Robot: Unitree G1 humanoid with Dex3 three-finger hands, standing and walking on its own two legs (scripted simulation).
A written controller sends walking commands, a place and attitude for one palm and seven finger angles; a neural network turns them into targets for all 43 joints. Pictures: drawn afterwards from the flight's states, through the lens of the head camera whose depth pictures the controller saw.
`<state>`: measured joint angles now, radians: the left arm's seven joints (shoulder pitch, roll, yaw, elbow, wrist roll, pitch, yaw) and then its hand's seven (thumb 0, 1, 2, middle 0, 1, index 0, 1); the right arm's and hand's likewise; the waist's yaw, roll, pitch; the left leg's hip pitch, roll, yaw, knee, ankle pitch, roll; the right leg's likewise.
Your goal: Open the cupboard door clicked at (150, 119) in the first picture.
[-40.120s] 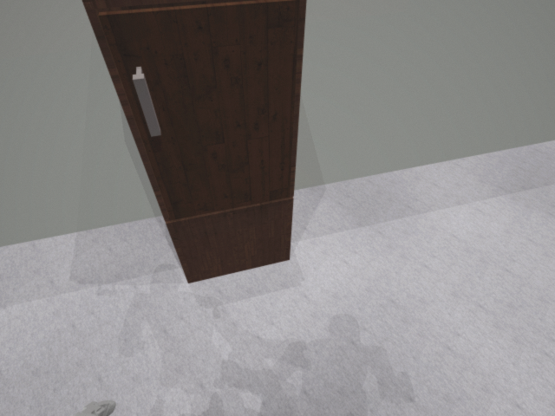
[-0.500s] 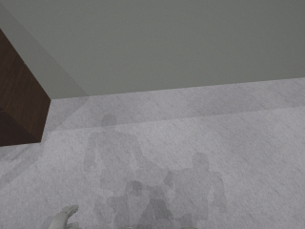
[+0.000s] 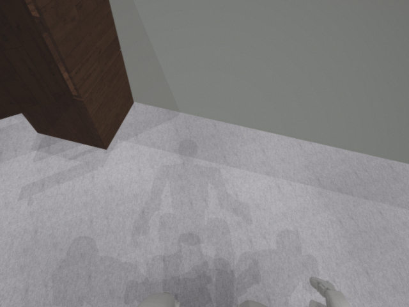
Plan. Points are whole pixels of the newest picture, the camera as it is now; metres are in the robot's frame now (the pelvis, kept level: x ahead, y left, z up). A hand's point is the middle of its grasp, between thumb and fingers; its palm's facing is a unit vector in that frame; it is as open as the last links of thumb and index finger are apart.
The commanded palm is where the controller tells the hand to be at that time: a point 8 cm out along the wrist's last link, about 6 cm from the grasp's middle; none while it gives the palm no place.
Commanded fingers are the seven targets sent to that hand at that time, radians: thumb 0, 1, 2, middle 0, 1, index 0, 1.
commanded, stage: turn to face it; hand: left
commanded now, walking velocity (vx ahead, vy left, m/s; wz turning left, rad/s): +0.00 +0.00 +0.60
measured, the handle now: out of the picture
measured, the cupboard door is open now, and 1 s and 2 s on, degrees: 44 44 44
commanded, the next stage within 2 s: take the last steps up to it in 0.88 s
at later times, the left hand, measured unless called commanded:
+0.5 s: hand out of the picture +0.09 +0.17 -0.13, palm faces +0.25 -0.93 -0.28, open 7.3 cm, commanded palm none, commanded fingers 0.00 0.90 0.90 -0.20 -0.30 -0.20 -0.30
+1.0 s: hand out of the picture -0.04 +0.19 -0.16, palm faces +0.54 -0.81 -0.22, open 7.3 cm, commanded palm none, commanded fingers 0.00 0.90 0.90 -0.20 -0.30 -0.20 -0.30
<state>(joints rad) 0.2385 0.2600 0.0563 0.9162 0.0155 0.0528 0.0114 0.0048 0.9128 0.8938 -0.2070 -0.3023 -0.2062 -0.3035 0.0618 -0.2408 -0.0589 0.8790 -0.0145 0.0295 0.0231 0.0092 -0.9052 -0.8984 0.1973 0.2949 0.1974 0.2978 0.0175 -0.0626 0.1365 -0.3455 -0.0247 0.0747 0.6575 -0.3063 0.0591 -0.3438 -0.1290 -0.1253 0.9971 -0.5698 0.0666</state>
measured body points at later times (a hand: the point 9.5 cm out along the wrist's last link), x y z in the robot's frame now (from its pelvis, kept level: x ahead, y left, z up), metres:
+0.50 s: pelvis +0.03 -0.05 +0.02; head +0.09 -0.06 +0.46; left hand +0.07 +0.22 -0.11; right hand +0.16 -0.30 -0.14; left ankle -0.03 +0.07 -0.65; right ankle +0.04 -0.16 -0.72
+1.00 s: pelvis +0.03 -0.01 +0.02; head +0.06 +0.03 +0.46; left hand -0.06 +0.23 -0.14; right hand +0.26 -0.16 -0.11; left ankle +0.00 +0.06 -0.72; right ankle +0.08 -0.18 -0.64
